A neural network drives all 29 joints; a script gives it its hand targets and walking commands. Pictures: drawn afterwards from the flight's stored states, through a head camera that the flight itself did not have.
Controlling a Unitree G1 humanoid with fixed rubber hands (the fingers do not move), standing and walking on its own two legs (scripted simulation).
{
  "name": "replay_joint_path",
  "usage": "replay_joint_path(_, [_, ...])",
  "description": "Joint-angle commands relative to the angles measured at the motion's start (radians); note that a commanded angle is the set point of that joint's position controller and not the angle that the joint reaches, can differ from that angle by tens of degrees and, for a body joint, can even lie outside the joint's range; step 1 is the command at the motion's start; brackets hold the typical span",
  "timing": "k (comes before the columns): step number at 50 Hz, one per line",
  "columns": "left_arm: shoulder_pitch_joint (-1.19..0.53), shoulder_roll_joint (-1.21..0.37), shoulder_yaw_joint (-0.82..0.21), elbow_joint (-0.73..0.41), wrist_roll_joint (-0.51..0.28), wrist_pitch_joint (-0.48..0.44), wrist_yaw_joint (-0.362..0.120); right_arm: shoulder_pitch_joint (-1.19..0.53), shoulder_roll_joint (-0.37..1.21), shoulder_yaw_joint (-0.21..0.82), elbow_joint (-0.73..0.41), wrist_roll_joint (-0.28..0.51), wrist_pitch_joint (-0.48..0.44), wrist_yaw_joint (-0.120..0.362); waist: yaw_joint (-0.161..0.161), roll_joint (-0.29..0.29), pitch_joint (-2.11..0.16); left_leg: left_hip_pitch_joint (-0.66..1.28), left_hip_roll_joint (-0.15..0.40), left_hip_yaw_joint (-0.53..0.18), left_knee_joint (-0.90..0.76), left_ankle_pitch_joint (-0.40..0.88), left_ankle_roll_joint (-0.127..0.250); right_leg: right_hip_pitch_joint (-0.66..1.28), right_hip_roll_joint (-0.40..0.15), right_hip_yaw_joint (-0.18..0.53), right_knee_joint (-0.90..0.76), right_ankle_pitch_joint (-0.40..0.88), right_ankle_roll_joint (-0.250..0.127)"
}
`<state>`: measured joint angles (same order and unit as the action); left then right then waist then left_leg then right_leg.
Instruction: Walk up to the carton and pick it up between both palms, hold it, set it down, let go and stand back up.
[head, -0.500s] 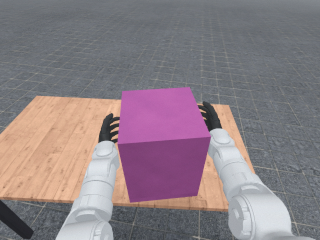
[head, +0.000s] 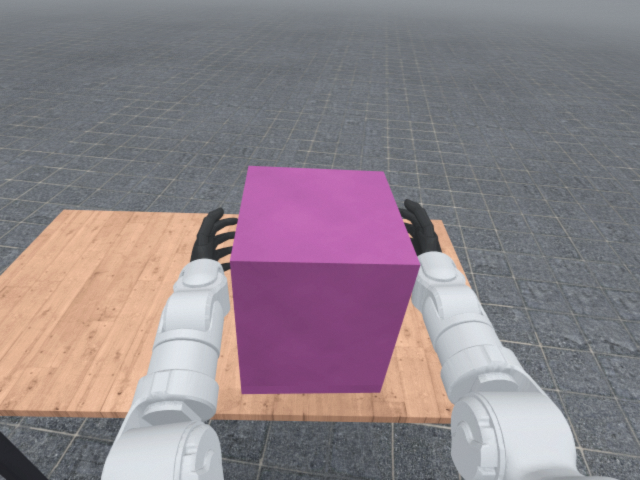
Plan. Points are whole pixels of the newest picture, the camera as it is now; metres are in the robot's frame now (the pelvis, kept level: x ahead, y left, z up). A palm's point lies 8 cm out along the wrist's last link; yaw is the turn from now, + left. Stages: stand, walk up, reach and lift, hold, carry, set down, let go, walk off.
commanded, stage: reach and lift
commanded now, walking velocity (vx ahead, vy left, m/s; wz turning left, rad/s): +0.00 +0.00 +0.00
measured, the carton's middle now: (314, 279) +0.40 +0.02 +0.09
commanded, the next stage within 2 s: hold in 0.84 s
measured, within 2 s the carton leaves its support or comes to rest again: neither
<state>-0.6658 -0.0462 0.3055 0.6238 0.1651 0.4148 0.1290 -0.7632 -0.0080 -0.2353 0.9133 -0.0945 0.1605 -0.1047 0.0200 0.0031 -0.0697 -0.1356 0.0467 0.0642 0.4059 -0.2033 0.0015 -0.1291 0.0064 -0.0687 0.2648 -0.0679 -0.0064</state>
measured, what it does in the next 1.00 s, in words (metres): stands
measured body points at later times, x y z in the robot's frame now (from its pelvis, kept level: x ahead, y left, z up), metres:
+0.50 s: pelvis +0.00 +0.00 +0.00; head -0.05 +0.01 +0.45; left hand +0.38 +0.17 +0.15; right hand +0.41 -0.12 +0.16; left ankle +0.02 +0.11 -0.75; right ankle +0.05 -0.12 -0.75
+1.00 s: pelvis +0.00 +0.00 +0.00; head -0.06 +0.01 +0.45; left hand +0.38 +0.18 +0.17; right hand +0.40 -0.12 +0.17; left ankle +0.02 +0.11 -0.75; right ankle +0.05 -0.12 -0.75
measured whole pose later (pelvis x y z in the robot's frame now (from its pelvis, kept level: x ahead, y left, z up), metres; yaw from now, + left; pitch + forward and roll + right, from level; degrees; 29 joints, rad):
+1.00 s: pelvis +0.00 +0.00 +0.00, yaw +0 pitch -6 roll -1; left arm -0.69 -0.03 0.31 0.48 0.19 0.55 0.10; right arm -0.79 0.01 -0.24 0.81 -0.04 0.24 -0.13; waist 0.02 0.00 -0.03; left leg -0.10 0.04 0.06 0.40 -0.20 0.00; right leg -0.09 0.00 -0.07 0.26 -0.07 0.00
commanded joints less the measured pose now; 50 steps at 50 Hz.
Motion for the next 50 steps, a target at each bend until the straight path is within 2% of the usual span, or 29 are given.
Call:
replay_joint_path(1, [-0.740,-0.605,-0.404,-0.197,-0.012,-0.049,-0.211,-0.745,0.650,0.323,-0.288,0.127,-0.052,0.104,-0.106,-0.034,-0.336,-0.042,-0.096,-0.040,-0.143,0.060,-0.011,0.356,0.007,0.010,0.039,0.109,0.033])
replay_joint_path(14, [-0.713,-0.578,-0.386,-0.228,-0.006,-0.008,-0.228,-0.759,0.633,0.347,-0.331,0.152,-0.036,0.086,-0.104,-0.045,-0.358,-0.023,-0.102,-0.035,-0.135,0.110,-0.012,0.398,0.007,0.006,0.038,0.156,0.041])
replay_joint_path(19, [-0.725,-0.584,-0.411,-0.259,-0.018,0.006,-0.230,-0.758,0.620,0.346,-0.346,0.160,-0.032,0.082,-0.121,-0.037,-0.365,0.002,-0.099,-0.041,-0.127,0.140,-0.022,0.387,0.014,0.000,0.039,0.156,0.038])
replay_joint_path(25, [-0.722,-0.577,-0.434,-0.282,-0.032,0.017,-0.226,-0.767,0.616,0.365,-0.372,0.170,-0.026,0.077,-0.126,-0.037,-0.385,0.012,-0.099,-0.043,-0.119,0.160,-0.026,0.391,0.018,-0.001,0.036,0.165,0.038])
replay_joint_path(30, [-0.706,-0.556,-0.403,-0.250,-0.011,0.040,-0.235,-0.765,0.598,0.334,-0.335,0.158,-0.013,0.076,-0.125,-0.049,-0.316,0.000,-0.097,-0.041,-0.140,0.102,-0.019,0.365,0.017,-0.003,0.020,0.095,0.040])
replay_joint_path(36, [-0.726,-0.559,-0.412,-0.280,-0.021,0.050,-0.233,-0.798,0.603,0.349,-0.372,0.172,-0.013,0.074,-0.118,-0.051,-0.354,0.005,-0.098,-0.038,-0.135,0.129,-0.020,0.381,0.020,-0.001,0.024,0.120,0.040])
replay_joint_path(37, [-0.725,-0.558,-0.416,-0.271,-0.023,0.053,-0.234,-0.797,0.599,0.343,-0.366,0.166,-0.013,0.073,-0.127,-0.042,-0.340,0.004,-0.099,-0.039,-0.137,0.123,-0.021,0.377,0.017,-0.002,0.021,0.114,0.041])
replay_joint_path(39, [-0.730,-0.560,-0.417,-0.287,-0.027,0.056,-0.234,-0.808,0.607,0.353,-0.381,0.175,-0.010,0.071,-0.119,-0.054,-0.360,0.003,-0.100,-0.038,-0.132,0.134,-0.020,0.387,0.020,0.000,0.026,0.127,0.042])
replay_joint_path(43, [-0.721,-0.564,-0.441,-0.321,-0.035,0.068,-0.235,-0.784,0.606,0.372,-0.403,0.186,0.000,0.063,-0.132,-0.044,-0.369,0.020,-0.101,-0.043,-0.123,0.172,-0.027,0.401,0.025,0.000,0.029,0.164,0.042])
replay_joint_path(50, [-0.690,-0.550,-0.435,-0.332,-0.022,0.101,-0.253,-0.756,0.587,0.372,-0.412,0.192,0.029,0.055,-0.144,-0.051,-0.320,0.011,-0.101,-0.043,-0.138,0.131,-0.024,0.401,0.026,0.001,0.018,0.133,0.044])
